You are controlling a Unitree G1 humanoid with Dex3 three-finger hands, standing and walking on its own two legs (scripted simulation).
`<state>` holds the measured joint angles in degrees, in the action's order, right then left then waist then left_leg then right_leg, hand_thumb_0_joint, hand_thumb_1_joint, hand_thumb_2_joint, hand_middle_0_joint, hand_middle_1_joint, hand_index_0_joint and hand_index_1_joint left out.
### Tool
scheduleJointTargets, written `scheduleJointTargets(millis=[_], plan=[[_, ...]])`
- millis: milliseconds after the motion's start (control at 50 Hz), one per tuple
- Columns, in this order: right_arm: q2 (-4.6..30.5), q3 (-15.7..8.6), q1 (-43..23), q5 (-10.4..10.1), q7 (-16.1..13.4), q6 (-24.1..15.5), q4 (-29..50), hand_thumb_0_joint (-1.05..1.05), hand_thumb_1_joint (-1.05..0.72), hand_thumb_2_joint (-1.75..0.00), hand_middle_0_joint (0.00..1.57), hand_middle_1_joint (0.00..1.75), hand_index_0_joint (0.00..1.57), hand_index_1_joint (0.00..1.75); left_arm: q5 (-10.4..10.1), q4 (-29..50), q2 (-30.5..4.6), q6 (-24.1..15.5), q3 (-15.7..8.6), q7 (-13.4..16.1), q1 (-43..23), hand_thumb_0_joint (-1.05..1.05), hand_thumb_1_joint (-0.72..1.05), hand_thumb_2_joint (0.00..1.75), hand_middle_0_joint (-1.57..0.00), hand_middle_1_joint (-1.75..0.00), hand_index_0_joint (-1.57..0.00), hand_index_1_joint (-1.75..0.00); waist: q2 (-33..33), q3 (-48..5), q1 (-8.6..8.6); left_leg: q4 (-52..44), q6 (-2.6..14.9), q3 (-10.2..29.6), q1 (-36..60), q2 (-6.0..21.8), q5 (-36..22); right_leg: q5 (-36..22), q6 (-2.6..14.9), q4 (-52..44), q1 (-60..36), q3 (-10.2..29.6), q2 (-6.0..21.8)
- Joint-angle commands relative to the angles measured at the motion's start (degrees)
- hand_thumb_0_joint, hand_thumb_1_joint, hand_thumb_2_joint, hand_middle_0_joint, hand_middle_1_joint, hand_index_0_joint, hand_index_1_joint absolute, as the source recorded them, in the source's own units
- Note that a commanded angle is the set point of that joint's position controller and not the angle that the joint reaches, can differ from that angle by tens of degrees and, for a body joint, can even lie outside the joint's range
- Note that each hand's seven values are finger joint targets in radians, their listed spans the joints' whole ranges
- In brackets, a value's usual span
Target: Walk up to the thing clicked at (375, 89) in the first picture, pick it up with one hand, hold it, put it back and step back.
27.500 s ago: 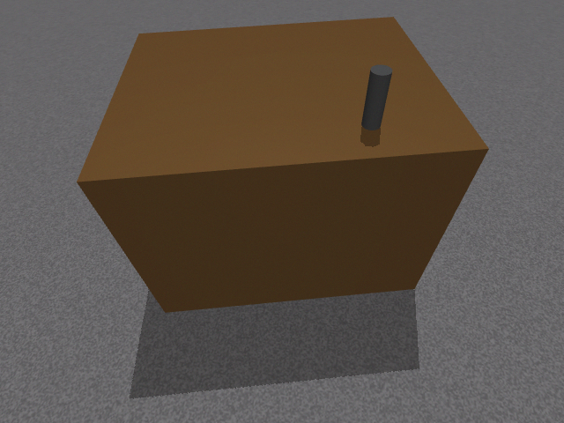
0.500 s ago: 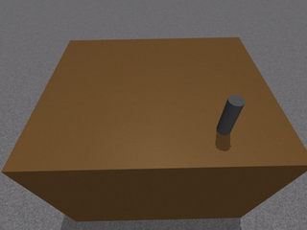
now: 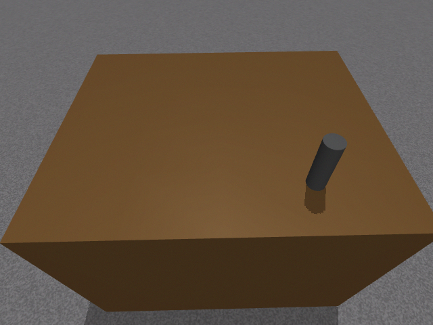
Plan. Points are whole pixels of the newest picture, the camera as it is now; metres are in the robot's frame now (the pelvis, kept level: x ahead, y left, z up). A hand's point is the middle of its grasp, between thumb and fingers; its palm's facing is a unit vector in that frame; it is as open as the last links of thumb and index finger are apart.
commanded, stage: stand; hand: right
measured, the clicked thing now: (324, 164) +0.46 -0.20 -0.01
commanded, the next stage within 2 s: step back in 1.94 s
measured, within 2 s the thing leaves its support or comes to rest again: neither
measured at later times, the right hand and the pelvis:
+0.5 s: hand out of the picture +0.08 -0.25 -0.15, palm faces -0.02 +0.94 -0.35, open 7.4 cm; pelvis +0.00 +0.00 +0.00, yaw +0 degrees
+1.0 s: hand out of the picture +0.07 -0.25 -0.16, palm faces -0.02 +0.94 -0.34, open 7.4 cm; pelvis +0.00 +0.00 +0.00, yaw +0 degrees
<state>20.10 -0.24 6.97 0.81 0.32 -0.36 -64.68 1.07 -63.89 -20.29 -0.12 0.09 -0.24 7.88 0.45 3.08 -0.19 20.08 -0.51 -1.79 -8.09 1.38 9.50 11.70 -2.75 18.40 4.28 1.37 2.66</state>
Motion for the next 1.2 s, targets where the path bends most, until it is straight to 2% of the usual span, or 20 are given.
scheduleJointTargets(millis=[0,100,160,180,240,320,360,440,560,600,620,740,780,840,1040,1180], plan=[[12.45,-2.31,-2.31,-0.31,-0.85,-1.41,3.25,0.00,-0.90,-0.90,0.20,0.30,0.20,0.30,-0.41,3.25,-11.62,-0.97,-2.47,0.73,-1.46,0.00,0.90,0.90,-0.20,-0.30,-0.20,-0.30,-0.75,-3.26,0.12,-3.43,1.78,5.36,2.96,6.21,-6.88,-6.74,3.47,-3.19,2.41,2.67,4.95],[12.49,-2.28,-2.59,-0.24,-0.85,-1.38,3.44,0.00,-0.90,-0.90,0.20,0.30,0.20,0.30,-0.20,3.50,-11.63,-0.88,-2.44,0.69,-1.35,0.00,0.90,0.90,-0.20,-0.30,-0.20,-0.30,-0.98,-3.23,0.27,-3.79,1.75,5.54,2.82,6.28,-5.20,-5.89,3.50,-3.33,2.90,2.50,4.87],[12.23,-2.41,-2.63,-0.27,-0.85,-1.34,3.54,0.00,-0.90,-0.90,0.20,0.30,0.20,0.30,-0.21,3.66,-11.84,-1.02,-2.49,0.80,-1.99,0.00,0.90,0.90,-0.20,-0.30,-0.20,-0.30,0.65,-4.20,0.00,-2.81,1.72,5.34,3.59,6.44,-9.07,-7.79,3.28,-3.01,2.47,2.47,4.97],[12.59,-2.42,-2.66,-0.35,-0.83,-1.31,3.39,0.00,-0.90,-0.90,0.20,0.30,0.20,0.30,-0.27,3.48,-11.62,-1.09,-2.36,0.77,-1.14,0.00,0.90,0.90,-0.20,-0.30,-0.20,-0.30,0.14,-3.73,0.21,-2.67,1.80,5.43,3.73,6.36,-8.12,-7.48,3.16,-3.57,2.72,2.57,4.91],[12.44,-2.44,-2.65,-0.34,-0.84,-1.32,3.49,0.00,-0.90,-0.90,0.20,0.30,0.20,0.30,-0.35,3.74,-11.72,-1.17,-2.37,0.81,-1.62,0.00,0.90,0.90,-0.20,-0.30,-0.20,-0.30,0.31,-4.80,0.03,-2.11,1.82,5.05,4.43,6.48,-10.36,-10.03,3.25,-2.99,2.09,2.57,5.17],[12.40,-2.46,-2.93,-0.30,-0.81,-1.20,3.44,0.00,-0.90,-0.90,0.20,0.30,0.20,0.30,-0.23,3.54,-11.69,-1.08,-2.35,0.93,-1.51,0.00,0.90,0.90,-0.20,-0.30,-0.20,-0.30,0.18,-3.57,0.01,-2.46,1.71,5.25,3.48,6.34,-8.98,-8.64,3.12,-3.17,2.34,2.35,4.98],[12.28,-2.48,-2.86,-0.33,-0.80,-1.20,3.63,0.00,-0.90,-0.90,0.20,0.30,0.20,0.30,-0.24,3.67,-11.86,-1.17,-2.42,0.92,-1.71,0.00,0.90,0.90,-0.20,-0.30,-0.20,-0.30,0.17,-4.52,-0.01,-2.12,1.70,5.18,4.12,6.49,-10.42,-9.79,3.17,-2.94,1.79,2.33,5.07],[12.18,-2.37,-2.70,-0.30,-0.77,-1.25,3.42,0.00,-0.90,-0.90,0.20,0.30,0.20,0.30,-0.32,3.57,-11.75,-1.09,-2.39,0.84,-1.47,0.00,0.90,0.90,-0.20,-0.30,-0.20,-0.30,-0.17,-2.80,-0.06,-3.00,1.54,5.14,3.00,6.19,-7.59,-7.61,3.24,-3.52,2.54,2.50,5.06],[12.39,-2.48,-3.11,-0.24,-0.79,-1.37,3.64,0.00,-0.90,-0.90,0.20,0.30,0.20,0.30,-0.13,3.86,-11.78,-0.98,-2.60,0.72,-1.14,0.00,0.90,0.90,-0.20,-0.30,-0.20,-0.30,-1.01,-3.44,0.32,-3.75,1.78,5.29,3.17,6.36,-5.73,-6.63,3.34,-3.55,2.35,2.45,4.99],[12.40,-2.52,-3.18,-0.26,-0.78,-1.51,3.79,0.00,-0.90,-0.90,0.20,0.30,0.20,0.30,-0.09,3.96,-11.88,-1.10,-2.62,0.78,-1.58,0.00,0.90,0.90,-0.20,-0.30,-0.20,-0.30,-0.50,-4.16,0.29,-3.41,1.84,5.37,3.56,6.51,-8.62,-8.19,3.24,-2.96,1.84,2.34,5.06],[12.26,-2.46,-3.04,-0.31,-0.80,-1.46,3.55,0.00,-0.90,-0.90,0.20,0.30,0.20,0.30,-0.22,3.83,-11.82,-1.03,-2.57,0.77,-1.64,0.00,0.90,0.90,-0.20,-0.30,-0.20,-0.30,-0.16,-3.35,0.24,-3.58,1.55,5.43,3.50,6.33,-7.90,-6.88,3.21,-3.21,2.74,2.30,4.92],[12.35,-2.60,-3.07,-0.29,-0.74,-1.26,3.42,0.00,-0.90,-0.90,0.20,0.30,0.20,0.30,-0.01,3.80,-11.84,-1.12,-2.50,0.85,-1.35,0.00,0.90,0.90,-0.20,-0.30,-0.20,-0.30,0.17,-3.47,0.11,-3.24,1.84,5.35,3.64,6.38,-6.16,-6.67,3.28,-3.64,2.72,2.44,5.08],[12.42,-2.66,-2.86,-0.31,-0.71,-1.27,3.58,0.00,-0.90,-0.90,0.20,0.30,0.20,0.30,-0.04,3.99,-12.07,-1.19,-2.60,0.89,-1.34,0.00,0.90,0.90,-0.20,-0.30,-0.20,-0.30,0.27,-4.13,0.03,-3.15,1.89,5.27,3.67,6.28,-7.44,-7.94,3.20,-3.60,2.09,2.43,5.18],[12.43,-2.62,-3.03,-0.22,-0.68,-1.29,3.38,0.00,-0.90,-0.90,0.20,0.30,0.20,0.30,-0.21,3.87,-11.78,-1.12,-2.51,0.88,-1.43,0.00,0.90,0.90,-0.20,-0.30,-0.20,-0.30,-0.45,-3.09,0.16,-3.52,1.73,5.44,3.18,6.29,-6.11,-5.62,3.26,-3.42,2.94,2.34,4.95],[12.25,-2.71,-2.98,-0.35,-0.61,-1.18,3.40,0.00,-0.90,-0.90,0.20,0.30,0.20,0.30,-0.09,3.77,-11.85,-1.11,-2.39,0.87,-0.79,0.00,0.90,0.90,-0.20,-0.30,-0.20,-0.30,-0.29,-2.59,0.03,-3.60,1.81,5.46,2.74,6.10,-4.21,-5.42,3.38,-3.72,3.28,2.38,5.00],[12.21,-2.70,-2.89,-0.36,-0.55,-1.20,3.46,0.00,-0.90,-0.90,0.20,0.30,0.20,0.30,-0.35,3.84,-11.83,-1.25,-2.40,0.78,-0.81,0.00,0.90,0.90,-0.20,-0.30,-0.20,-0.30,-0.05,-3.08,0.14,-3.19,1.78,5.23,3.05,6.02,-5.84,-6.14,3.50,-3.76,2.83,2.71,5.08]])
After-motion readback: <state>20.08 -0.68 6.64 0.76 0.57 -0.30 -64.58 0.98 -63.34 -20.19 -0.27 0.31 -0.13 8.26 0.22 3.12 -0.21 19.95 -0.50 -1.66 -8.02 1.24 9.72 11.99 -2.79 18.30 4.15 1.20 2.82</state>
